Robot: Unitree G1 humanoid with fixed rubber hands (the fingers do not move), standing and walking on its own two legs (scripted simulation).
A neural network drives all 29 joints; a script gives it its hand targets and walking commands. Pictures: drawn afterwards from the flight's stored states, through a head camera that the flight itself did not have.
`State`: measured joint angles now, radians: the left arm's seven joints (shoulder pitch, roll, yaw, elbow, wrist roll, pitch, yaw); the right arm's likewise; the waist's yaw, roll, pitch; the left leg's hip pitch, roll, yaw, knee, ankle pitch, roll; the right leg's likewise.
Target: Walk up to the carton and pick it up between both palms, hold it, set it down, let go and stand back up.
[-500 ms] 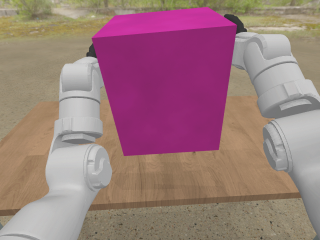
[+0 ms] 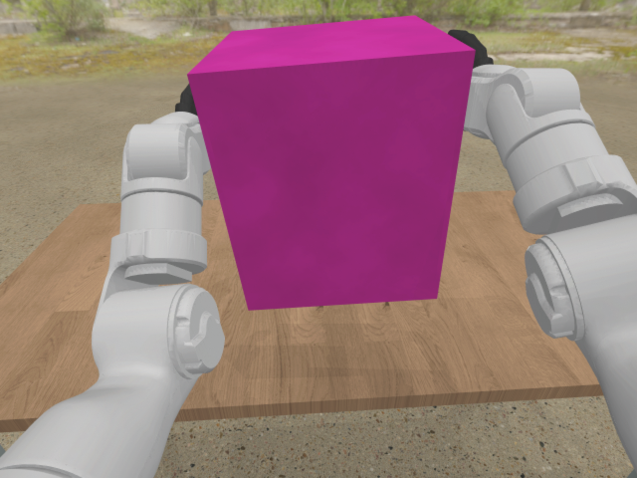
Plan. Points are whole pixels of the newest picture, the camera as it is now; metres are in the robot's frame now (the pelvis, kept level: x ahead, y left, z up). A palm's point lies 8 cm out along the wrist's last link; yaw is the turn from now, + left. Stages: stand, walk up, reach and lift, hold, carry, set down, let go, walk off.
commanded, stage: hold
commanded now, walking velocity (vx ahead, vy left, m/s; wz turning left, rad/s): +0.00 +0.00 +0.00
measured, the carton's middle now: (332, 162) +0.36 +0.00 +0.31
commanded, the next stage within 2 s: none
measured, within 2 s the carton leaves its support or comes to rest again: neither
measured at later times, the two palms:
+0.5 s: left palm (188, 131) +0.37 +0.15 +0.35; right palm (475, 87) +0.35 -0.15 +0.39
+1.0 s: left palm (195, 142) +0.37 +0.15 +0.34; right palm (474, 95) +0.36 -0.15 +0.38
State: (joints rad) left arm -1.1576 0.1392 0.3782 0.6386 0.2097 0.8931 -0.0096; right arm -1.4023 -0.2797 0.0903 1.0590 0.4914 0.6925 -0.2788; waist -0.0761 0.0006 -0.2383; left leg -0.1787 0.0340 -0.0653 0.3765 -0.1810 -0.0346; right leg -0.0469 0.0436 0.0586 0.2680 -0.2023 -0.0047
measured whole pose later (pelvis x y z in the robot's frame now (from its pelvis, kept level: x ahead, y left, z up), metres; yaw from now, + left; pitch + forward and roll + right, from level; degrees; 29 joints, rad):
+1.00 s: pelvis +0.00 +0.00 +0.00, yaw +0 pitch -1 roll -1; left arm -1.13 0.12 0.37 0.62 0.21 0.88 -0.01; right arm -1.40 -0.28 0.09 1.05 0.50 0.69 -0.28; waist -0.08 0.00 -0.24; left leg -0.18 0.03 -0.06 0.38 -0.18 -0.03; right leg -0.05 0.04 0.06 0.26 -0.20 0.00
